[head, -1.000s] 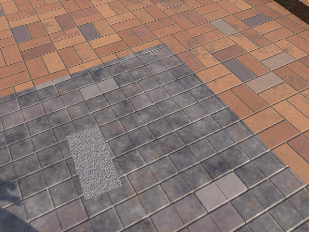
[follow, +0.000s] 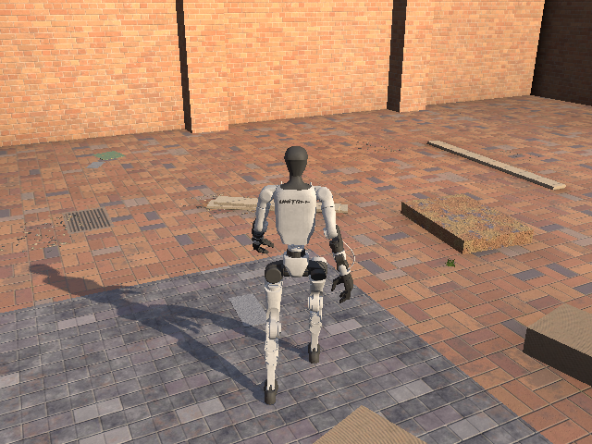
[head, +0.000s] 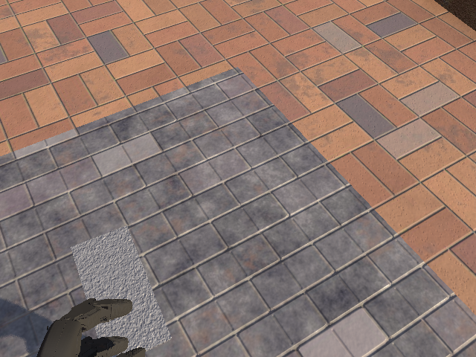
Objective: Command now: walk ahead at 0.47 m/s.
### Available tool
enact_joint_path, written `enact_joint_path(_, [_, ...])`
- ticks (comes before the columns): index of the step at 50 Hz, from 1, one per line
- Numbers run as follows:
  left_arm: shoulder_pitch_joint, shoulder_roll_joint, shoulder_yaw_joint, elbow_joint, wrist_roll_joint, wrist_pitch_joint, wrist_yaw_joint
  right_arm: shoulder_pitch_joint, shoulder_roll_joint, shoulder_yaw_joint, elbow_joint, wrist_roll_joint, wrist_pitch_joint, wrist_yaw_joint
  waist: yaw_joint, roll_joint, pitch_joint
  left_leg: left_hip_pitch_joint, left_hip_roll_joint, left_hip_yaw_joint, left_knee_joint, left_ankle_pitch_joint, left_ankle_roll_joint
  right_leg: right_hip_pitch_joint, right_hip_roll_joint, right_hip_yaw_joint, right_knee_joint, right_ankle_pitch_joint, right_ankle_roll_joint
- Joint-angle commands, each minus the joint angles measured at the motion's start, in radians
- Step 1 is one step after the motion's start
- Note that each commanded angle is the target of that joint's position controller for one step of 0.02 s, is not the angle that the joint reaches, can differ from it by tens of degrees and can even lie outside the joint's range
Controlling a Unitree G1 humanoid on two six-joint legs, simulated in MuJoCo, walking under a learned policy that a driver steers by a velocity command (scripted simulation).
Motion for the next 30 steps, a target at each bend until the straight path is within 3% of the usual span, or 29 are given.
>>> enact_joint_path(1, [0.501,0.303,0.105,0.087,0.024,0.012,0.026,0.041,-0.051,0.003,-0.097,-0.018,-0.012,0.005,0.228,-0.123,-0.363,-0.661,0.006,0.017,0.792,0.500,0.027,0.937,-0.294,0.476,-0.003,-0.258,-0.216])
enact_joint_path(2, [0.499,0.251,0.085,0.097,0.017,0.012,0.019,0.044,-0.028,0.013,-0.084,0.002,-0.039,0.010,0.216,-0.242,-0.445,-0.791,-0.086,-0.111,1.008,-0.087,0.026,0.942,-0.401,0.836,-0.223,-0.428,-0.276])
enact_joint_path(3, [0.382,0.193,0.063,0.086,0.011,0.006,0.017,-0.057,-0.123,-0.016,-0.119,0.033,-0.059,0.015,0.196,-0.189,-0.243,-0.883,-0.029,-0.137,1.088,-0.056,0.041,0.772,-0.366,0.722,-0.259,-0.362,-0.226])
enact_joint_path(4, [0.287,0.158,0.052,0.067,0.016,0.002,0.017,-0.128,-0.145,-0.021,-0.136,0.041,-0.067,0.012,0.159,-0.115,-0.128,-0.861,0.021,-0.103,1.072,0.020,0.049,0.595,-0.337,0.543,-0.258,-0.135,-0.199])
enact_joint_path(5, [0.222,0.131,0.043,0.061,0.025,-0.005,0.012,-0.147,-0.132,-0.025,-0.133,0.026,-0.065,0.003,0.116,-0.042,-0.076,-0.801,0.061,-0.085,1.013,0.078,0.041,0.448,-0.293,0.403,-0.262,0.099,-0.178])
enact_joint_path(6, [0.191,0.102,0.036,0.063,0.034,-0.013,0.008,-0.132,-0.125,-0.033,-0.125,0.010,-0.051,-0.004,0.080,-0.045,-0.070,-0.724,0.090,-0.085,0.959,0.100,0.035,0.359,-0.248,0.291,-0.270,0.256,-0.158])
enact_joint_path(7, [0.181,0.094,0.033,0.074,0.041,-0.017,0.004,-0.105,-0.101,-0.031,-0.118,0.005,-0.036,-0.006,0.057,-0.059,-0.074,-0.662,0.094,-0.083,0.926,0.111,0.027,0.299,-0.230,0.237,-0.285,0.339,-0.157])
enact_joint_path(8, [0.185,0.095,0.031,0.088,0.043,-0.023,0.003,-0.089,-0.077,-0.029,-0.115,0.001,-0.023,-0.008,0.043,-0.059,-0.077,-0.628,0.091,-0.072,0.893,0.119,0.016,0.258,-0.223,0.200,-0.296,0.423,-0.169])
enact_joint_path(11, [0.187,0.130,0.032,0.125,0.048,-0.025,0.021,-0.158,-0.068,-0.028,-0.156,-0.014,-0.003,-0.015,0.027,-0.064,-0.063,-0.630,0.086,-0.055,0.707,0.212,-0.015,0.209,-0.204,0.113,-0.312,0.537,-0.183])
enact_joint_path(14, [0.210,0.152,0.032,0.148,0.044,-0.007,0.041,-0.268,-0.053,-0.016,-0.183,-0.017,0.001,-0.009,0.066,-0.059,-0.089,-0.572,0.068,-0.032,0.470,0.392,-0.022,0.229,-0.165,0.056,-0.300,0.491,-0.150])
enact_joint_path(18, [0.260,0.172,0.030,0.192,0.032,0.017,0.046,-0.357,-0.092,-0.024,-0.207,-0.011,0.010,-0.003,0.096,-0.053,-0.090,-0.536,0.042,-0.044,0.327,0.417,-0.012,0.302,-0.198,0.102,-0.263,0.345,-0.139])
enact_joint_path(20, [0.247,0.165,0.026,0.201,0.018,0.031,0.049,-0.355,-0.103,-0.029,-0.207,-0.020,0.008,-0.001,0.072,-0.045,-0.084,-0.483,0.026,-0.033,0.228,0.416,0.013,0.314,-0.193,0.118,-0.192,0.253,-0.111])
enact_joint_path(21, [0.262,0.142,0.019,0.208,0.014,0.034,0.051,-0.332,-0.118,-0.035,-0.196,-0.026,0.006,-0.003,0.059,-0.029,-0.090,-0.412,0.022,-0.033,0.142,0.498,0.031,0.309,-0.158,0.120,-0.140,0.185,-0.075])
enact_joint_path(22, [0.318,0.110,0.008,0.217,0.031,0.032,0.052,-0.312,-0.170,-0.047,-0.194,-0.031,0.004,-0.010,0.075,0.035,-0.118,-0.310,0.097,-0.106,0.120,0.800,0.055,0.282,-0.100,0.095,-0.072,0.085,-0.021])
enact_joint_path(23, [0.452,0.081,0.002,0.243,0.051,0.027,0.050,-0.329,-0.212,-0.050,-0.200,-0.031,0.011,-0.015,0.158,0.146,-0.176,-0.173,0.196,-0.196,0.186,0.989,0.139,0.191,-0.026,0.062,-0.026,-0.193,0.027])
enact_joint_path(24, [0.456,0.057,-0.007,0.254,0.044,0.035,0.058,-0.332,-0.126,-0.031,-0.185,-0.031,0.020,-0.010,0.144,0.193,-0.212,-0.179,0.226,-0.238,0.179,0.900,0.208,0.190,-0.018,0.048,-0.006,-0.319,0.061])
enact_joint_path(25, [0.403,0.086,-0.003,0.245,0.036,0.052,0.065,-0.354,-0.085,-0.022,-0.180,-0.023,0.026,-0.001,0.134,0.163,-0.195,-0.233,0.200,-0.248,0.153,0.737,0.200,0.215,-0.024,0.055,-0.036,-0.309,0.071])
enact_joint_path(27, [0.352,0.125,0.006,0.250,0.029,0.084,0.077,-0.425,-0.095,-0.022,-0.194,-0.018,0.030,0.010,0.129,0.105,-0.129,-0.324,0.121,-0.178,0.149,0.570,0.139,0.238,-0.026,0.054,-0.081,-0.244,0.067])
enact_joint_path(30, [0.353,0.128,0.006,0.269,0.032,0.101,0.081,-0.421,-0.115,-0.029,-0.172,-0.013,0.017,0.012,0.122,0.067,-0.123,-0.338,0.075,-0.120,0.178,0.639,0.106,0.288,-0.037,0.062,-0.096,-0.154,0.060])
